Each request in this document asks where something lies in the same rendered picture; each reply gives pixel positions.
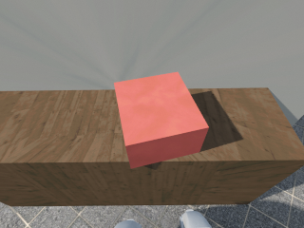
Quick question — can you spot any right robot thigh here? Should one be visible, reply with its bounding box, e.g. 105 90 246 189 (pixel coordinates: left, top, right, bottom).
180 211 212 228

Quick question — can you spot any carton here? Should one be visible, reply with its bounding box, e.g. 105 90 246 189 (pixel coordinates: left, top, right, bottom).
114 72 209 169

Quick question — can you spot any pedestal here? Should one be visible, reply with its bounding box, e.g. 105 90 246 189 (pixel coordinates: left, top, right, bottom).
0 87 304 207

